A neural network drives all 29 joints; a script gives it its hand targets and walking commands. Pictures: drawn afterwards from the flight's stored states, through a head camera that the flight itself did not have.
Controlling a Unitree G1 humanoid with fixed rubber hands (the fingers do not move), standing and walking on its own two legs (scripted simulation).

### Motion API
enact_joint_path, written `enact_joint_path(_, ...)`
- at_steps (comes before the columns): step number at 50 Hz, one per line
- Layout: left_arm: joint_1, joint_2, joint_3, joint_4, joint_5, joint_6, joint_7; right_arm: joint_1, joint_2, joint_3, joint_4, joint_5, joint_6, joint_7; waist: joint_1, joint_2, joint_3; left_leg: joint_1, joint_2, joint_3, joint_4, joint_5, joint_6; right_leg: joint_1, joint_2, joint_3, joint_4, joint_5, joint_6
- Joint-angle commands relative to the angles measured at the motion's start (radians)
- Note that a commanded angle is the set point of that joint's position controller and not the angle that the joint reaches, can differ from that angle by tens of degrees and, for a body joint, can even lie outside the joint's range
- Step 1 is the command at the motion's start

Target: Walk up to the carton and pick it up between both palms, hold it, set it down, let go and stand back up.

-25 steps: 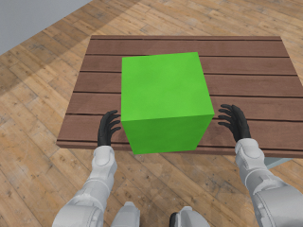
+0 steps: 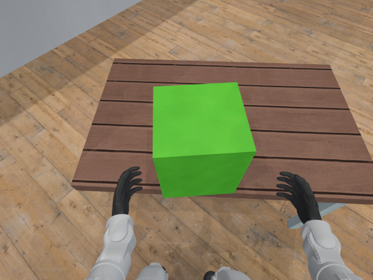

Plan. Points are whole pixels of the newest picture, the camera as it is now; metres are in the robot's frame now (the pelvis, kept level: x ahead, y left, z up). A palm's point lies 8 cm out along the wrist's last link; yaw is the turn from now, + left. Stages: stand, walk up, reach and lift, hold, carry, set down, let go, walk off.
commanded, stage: set down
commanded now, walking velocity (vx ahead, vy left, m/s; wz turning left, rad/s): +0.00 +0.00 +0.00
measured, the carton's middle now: (197, 144) +0.44 +0.01 -0.06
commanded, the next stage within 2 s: let go in 1.80 s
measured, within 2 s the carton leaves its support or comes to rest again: neither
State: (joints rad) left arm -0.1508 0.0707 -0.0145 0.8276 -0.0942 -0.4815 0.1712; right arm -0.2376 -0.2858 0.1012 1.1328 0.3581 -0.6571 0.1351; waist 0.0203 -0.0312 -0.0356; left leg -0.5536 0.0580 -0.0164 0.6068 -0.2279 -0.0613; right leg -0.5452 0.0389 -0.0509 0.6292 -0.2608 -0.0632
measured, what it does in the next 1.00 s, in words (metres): stands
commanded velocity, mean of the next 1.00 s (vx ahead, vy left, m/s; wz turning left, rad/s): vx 0.00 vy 0.00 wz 0.00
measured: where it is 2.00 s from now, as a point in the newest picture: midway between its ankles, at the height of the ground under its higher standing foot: outside the picture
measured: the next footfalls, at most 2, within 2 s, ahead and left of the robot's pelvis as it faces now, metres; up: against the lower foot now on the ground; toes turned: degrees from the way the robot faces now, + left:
none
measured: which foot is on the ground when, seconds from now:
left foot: down 0.00-1.00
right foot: down 0.00-1.00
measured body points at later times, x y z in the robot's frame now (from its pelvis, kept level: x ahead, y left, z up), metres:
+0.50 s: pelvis +0.03 -0.01 +0.02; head +0.04 +0.00 +0.46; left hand +0.22 +0.19 -0.04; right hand +0.22 -0.23 -0.04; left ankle +0.04 +0.16 -0.72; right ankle +0.03 -0.08 -0.72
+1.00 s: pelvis +0.03 +0.01 +0.02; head +0.03 +0.02 +0.47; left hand +0.22 +0.20 -0.05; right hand +0.21 -0.22 -0.04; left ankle +0.04 +0.16 -0.72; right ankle +0.03 -0.08 -0.72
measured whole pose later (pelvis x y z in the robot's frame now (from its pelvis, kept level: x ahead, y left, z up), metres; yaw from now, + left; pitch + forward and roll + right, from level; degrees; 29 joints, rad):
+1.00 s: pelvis +0.03 +0.01 +0.02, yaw -1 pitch -3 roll +0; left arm 0.20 0.11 -0.05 0.60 -0.03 -0.27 0.14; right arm 0.16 -0.22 0.03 0.81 0.19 -0.45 0.11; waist 0.00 -0.04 0.03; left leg -0.14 0.05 0.00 0.41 -0.22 -0.05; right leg -0.13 0.04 -0.02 0.42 -0.24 -0.05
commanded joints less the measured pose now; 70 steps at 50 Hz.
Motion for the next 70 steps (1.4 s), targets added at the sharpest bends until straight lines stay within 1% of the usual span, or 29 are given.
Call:
enact_joint_path(1,-0.159,0.047,-0.012,-0.205,0.005,-0.053,0.008,-0.149,-0.161,-0.037,-0.172,0.007,-0.064,0.001,-0.002,-0.020,-0.355,0.167,-0.050,0.039,-0.083,0.091,0.031,0.272,-0.014,0.067,-0.130,0.071,0.023)
enact_joint_path(8,-0.035,0.054,-0.020,-0.276,0.014,-0.026,0.009,-0.023,-0.147,-0.026,-0.262,0.012,-0.064,-0.009,0.001,-0.019,-0.292,0.257,-0.053,0.049,-0.127,0.113,0.033,0.339,-0.017,0.064,-0.167,0.138,0.024)
enact_joint_path(11,0.009,0.055,-0.019,-0.292,0.017,-0.018,0.007,0.013,-0.141,-0.026,-0.277,0.004,-0.058,-0.013,-0.002,-0.020,-0.249,0.284,-0.053,0.050,-0.146,0.109,0.036,0.360,-0.016,0.062,-0.181,0.153,0.025)
enact_joint_path(15,0.107,0.056,-0.003,-0.300,0.031,-0.012,0.002,0.108,-0.129,-0.019,-0.288,-0.009,-0.052,-0.015,-0.001,-0.029,-0.186,0.313,-0.057,0.050,-0.161,0.135,0.037,0.403,-0.017,0.070,-0.197,0.201,0.028)
enact_joint_path(19,0.212,0.064,0.011,-0.336,0.043,-0.012,-0.007,0.217,-0.119,-0.012,-0.333,-0.019,-0.051,-0.015,-0.003,-0.040,-0.146,0.344,-0.064,0.045,-0.166,0.176,0.035,0.443,-0.022,0.083,-0.210,0.277,0.035)
enact_joint_path(22,0.254,0.076,0.012,-0.354,0.043,-0.008,-0.019,0.270,-0.105,-0.017,-0.369,-0.038,-0.042,-0.017,-0.015,-0.045,-0.106,0.360,-0.068,0.039,-0.169,0.174,0.037,0.440,-0.030,0.093,-0.224,0.286,0.041)
enact_joint_path(26,0.248,0.102,0.003,-0.376,0.029,-0.001,-0.029,0.289,-0.084,-0.034,-0.417,-0.070,-0.011,-0.020,-0.029,-0.039,-0.069,0.376,-0.071,0.034,-0.170,0.142,0.040,0.404,-0.039,0.099,-0.237,0.239,0.043)
enact_joint_path(33,0.241,0.116,-0.014,-0.386,0.011,0.032,-0.028,0.289,-0.063,-0.062,-0.461,-0.101,0.041,-0.025,-0.026,-0.014,-0.067,0.415,-0.060,0.030,-0.180,0.137,0.038,0.370,-0.043,0.087,-0.251,0.199,0.037)
enact_joint_path(40,0.265,0.106,-0.009,-0.365,0.040,0.100,-0.031,0.298,-0.069,-0.094,-0.445,-0.135,0.095,-0.030,-0.019,-0.010,-0.040,0.445,-0.050,0.030,-0.212,0.147,0.036,0.375,-0.033,0.076,-0.283,0.159,0.030)
enact_joint_path(49,0.259,0.099,-0.013,-0.391,0.067,0.171,-0.024,0.300,-0.064,-0.117,-0.461,-0.167,0.160,-0.031,-0.015,0.005,-0.009,0.460,-0.045,0.033,-0.246,0.144,0.033,0.365,-0.024,0.070,-0.321,0.089,0.019)
enact_joint_path(53,0.260,0.105,-0.014,-0.410,0.070,0.192,-0.023,0.308,-0.061,-0.126,-0.474,-0.178,0.181,-0.033,-0.017,0.011,-0.016,0.465,-0.046,0.035,-0.249,0.155,0.030,0.372,-0.023,0.069,-0.325,0.107,0.018)
enact_joint_path(58,0.277,0.115,-0.012,-0.424,0.071,0.211,-0.029,0.327,-0.061,-0.132,-0.485,-0.192,0.192,-0.039,-0.016,0.012,-0.037,0.480,-0.049,0.037,-0.247,0.188,0.027,0.389,-0.020,0.065,-0.325,0.171,0.020)
enact_joint_path(65,0.301,0.132,-0.004,-0.431,0.071,0.239,-0.050,0.350,-0.061,-0.133,-0.492,-0.209,0.201,-0.052,-0.016,0.005,-0.046,0.499,-0.052,0.040,-0.248,0.217,0.026,0.409,-0.018,0.057,-0.331,0.247,0.027)
enact_joint_path(70,0.317,0.140,0.007,-0.433,0.079,0.277,-0.067,0.365,-0.056,-0.132,-0.493,-0.226,0.217,-0.063,-0.015,0.000,-0.040,0.514,-0.054,0.045,-0.254,0.226,0.028,0.419,-0.019,0.051,-0.340,0.283,0.032)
